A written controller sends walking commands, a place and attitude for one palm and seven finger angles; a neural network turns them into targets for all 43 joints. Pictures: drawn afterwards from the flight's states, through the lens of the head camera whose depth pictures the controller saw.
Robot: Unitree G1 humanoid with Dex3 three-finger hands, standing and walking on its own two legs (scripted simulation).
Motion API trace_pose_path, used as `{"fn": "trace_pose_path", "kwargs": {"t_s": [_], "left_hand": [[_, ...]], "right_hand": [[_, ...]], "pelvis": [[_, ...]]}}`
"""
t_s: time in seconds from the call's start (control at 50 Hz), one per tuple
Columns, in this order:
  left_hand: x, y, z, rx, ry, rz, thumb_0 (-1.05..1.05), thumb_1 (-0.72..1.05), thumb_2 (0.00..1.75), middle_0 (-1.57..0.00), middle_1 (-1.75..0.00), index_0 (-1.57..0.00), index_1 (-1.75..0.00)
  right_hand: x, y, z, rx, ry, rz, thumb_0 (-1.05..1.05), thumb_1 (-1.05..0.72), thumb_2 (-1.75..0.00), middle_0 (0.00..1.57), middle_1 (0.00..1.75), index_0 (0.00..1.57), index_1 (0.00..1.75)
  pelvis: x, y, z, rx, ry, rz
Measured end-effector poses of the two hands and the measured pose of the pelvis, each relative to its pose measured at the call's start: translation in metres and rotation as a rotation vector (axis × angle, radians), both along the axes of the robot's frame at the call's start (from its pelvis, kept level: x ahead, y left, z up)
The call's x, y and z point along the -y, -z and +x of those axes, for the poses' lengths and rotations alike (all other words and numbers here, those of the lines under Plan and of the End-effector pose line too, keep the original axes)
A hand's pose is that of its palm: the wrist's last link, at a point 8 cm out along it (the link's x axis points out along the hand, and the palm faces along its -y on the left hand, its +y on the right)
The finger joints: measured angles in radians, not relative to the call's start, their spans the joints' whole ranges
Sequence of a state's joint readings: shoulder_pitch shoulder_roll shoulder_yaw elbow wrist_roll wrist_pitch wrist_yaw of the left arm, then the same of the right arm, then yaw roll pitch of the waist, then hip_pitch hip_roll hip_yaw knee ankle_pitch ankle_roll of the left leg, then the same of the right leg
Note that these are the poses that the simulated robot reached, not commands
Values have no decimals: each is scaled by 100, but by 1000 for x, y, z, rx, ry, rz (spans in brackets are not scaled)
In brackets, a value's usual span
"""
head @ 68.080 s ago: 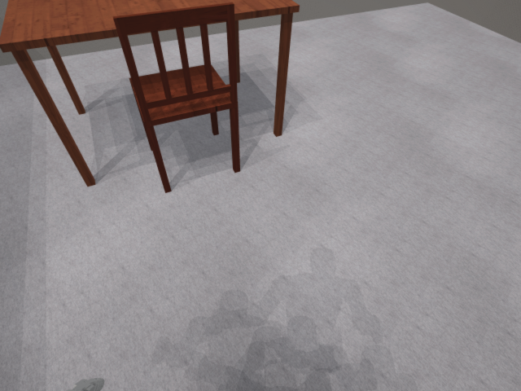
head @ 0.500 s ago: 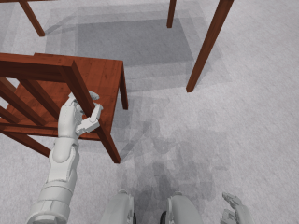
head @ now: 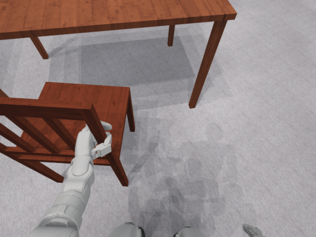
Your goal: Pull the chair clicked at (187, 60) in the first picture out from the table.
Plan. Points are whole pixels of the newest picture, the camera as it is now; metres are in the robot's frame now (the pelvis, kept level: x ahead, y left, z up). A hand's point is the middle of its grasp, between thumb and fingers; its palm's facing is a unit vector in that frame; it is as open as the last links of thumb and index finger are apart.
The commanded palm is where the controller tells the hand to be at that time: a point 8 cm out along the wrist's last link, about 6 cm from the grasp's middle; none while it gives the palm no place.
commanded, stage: step backward, pulling the chair out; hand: left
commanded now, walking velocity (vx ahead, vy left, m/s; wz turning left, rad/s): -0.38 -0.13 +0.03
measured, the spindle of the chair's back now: (37, 136) +0.39 +0.37 -0.09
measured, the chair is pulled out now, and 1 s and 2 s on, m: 0.22 0.43 0.50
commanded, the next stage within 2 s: stop walking, hand still on the chair in 0.94 s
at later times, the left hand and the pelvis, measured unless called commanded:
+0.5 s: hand (124, 185) +0.24 +0.09 -0.05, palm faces -0.10 -0.99 -0.14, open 5.7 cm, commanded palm +0.25 +0.14 -0.05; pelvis -0.08 -0.01 +0.01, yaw +2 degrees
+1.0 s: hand (126, 225) +0.16 +0.08 -0.05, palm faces -0.12 -0.98 -0.14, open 5.9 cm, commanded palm +0.16 +0.14 -0.05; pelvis -0.16 -0.01 +0.01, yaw +2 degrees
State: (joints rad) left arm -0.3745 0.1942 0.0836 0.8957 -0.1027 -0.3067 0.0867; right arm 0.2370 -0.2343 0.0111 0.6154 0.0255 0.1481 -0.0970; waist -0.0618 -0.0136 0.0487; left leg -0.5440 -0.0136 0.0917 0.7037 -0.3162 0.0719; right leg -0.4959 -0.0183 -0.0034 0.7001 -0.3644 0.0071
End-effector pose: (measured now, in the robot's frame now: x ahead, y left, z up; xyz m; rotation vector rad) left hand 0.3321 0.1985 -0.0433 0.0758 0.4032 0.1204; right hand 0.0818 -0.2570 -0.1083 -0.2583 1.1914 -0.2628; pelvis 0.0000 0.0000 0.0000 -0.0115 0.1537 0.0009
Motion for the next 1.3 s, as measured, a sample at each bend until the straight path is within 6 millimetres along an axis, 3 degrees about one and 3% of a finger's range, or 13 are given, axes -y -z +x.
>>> {"fn": "trace_pose_path", "kwargs": {"t_s": [0.14, 0.24, 0.4, 0.5, 0.62, 0.7, 0.76, 0.9, 1.0, 1.08, 1.18, 1.3], "left_hand": [[15, -1, -28, -9, -19, 8, 6, 66, 76, -30, -101, -50, -145], [31, -2, -54, -21, -17, 3, 6, 66, 76, -29, -100, -50, -145], [52, -5, -86, -83, 86, 14, 6, 65, 72, -27, -105, -50, -145], [56, -6, -101, -108, 189, 42, 5, 62, 74, -29, -117, -50, -145], [58, -6, -123, -116, 203, 38, 6, 61, 76, -28, -121, -50, -145], [60, -6, -135, -103, 193, 53, 6, 59, 79, -31, -122, -50, -145], [61, -6, -147, -109, 175, 54, 7, 58, 80, -32, -120, -50, -145], [67, -7, -176, -114, 166, 47, 8, 57, 81, -32, -119, -50, -145], [67, -7, -188, -122, 208, 46, 7, 58, 80, -31, -124, -50, -145], [64, -7, -197, -126, 223, 40, 8, 59, 80, -30, -126, -50, -145], [60, -7, -218, -130, 197, 32, 10, 58, 80, -30, -125, -50, -145], [59, -7, -247, -140, 141, 18, 12, 58, 82, -32, -122, -50, -145]], "right_hand": [[2, 6, -23, -15, 5, 68, 1, -90, -89, 20, 30, 20, 30], [15, 4, -35, 7, 4, 61, 1, -90, -89, 20, 30, 20, 30], [36, -10, -41, 79, -14, -36, 1, -90, -89, 20, 30, 20, 30], [22, -20, -47, 130, -30, -59, 1, -90, -89, 20, 30, 20, 30], [-14, -13, -60, 170, -63, 28, 1, -90, -89, 20, 30, 20, 30], [-30, -1, -79, 167, -87, 104, 1, -90, -89, 20, 30, 20, 30], [-29, 6, -101, 151, -73, 134, 1, -90, -89, 20, 30, 20, 30], [5, 6, -156, 81, -13, 56, 1, -90, -89, 21, 30, 21, 30], [24, -2, -175, 60, -11, -50, 1, -90, -89, 20, 30, 20, 30], [20, -14, -180, 91, -23, -65, 1, -90, -89, 20, 30, 20, 30], [0, -15, -177, 163, -46, 7, 1, -90, -89, 20, 30, 20, 30], [-17, -14, -171, 201, -79, 86, 1, -90, -89, 20, 30, 20, 30]], "pelvis": [[19, -6, -21, 23, 8, -14], [32, -8, -35, 39, -9, -18], [19, -10, -60, 95, -41, -24], [5, -11, -78, 112, -32, -4], [4, -13, -100, 118, -3, -7], [12, -9, -118, 123, 26, -11], [18, -9, -134, 140, 22, -37], [19, -8, -152, 152, 13, -13], [6, -7, -163, 148, -27, -5], [3, -10, -177, 152, -1, 9], [9, -12, -191, 166, 6, -5], [21, -15, -195, 184, 1, -6]]}}
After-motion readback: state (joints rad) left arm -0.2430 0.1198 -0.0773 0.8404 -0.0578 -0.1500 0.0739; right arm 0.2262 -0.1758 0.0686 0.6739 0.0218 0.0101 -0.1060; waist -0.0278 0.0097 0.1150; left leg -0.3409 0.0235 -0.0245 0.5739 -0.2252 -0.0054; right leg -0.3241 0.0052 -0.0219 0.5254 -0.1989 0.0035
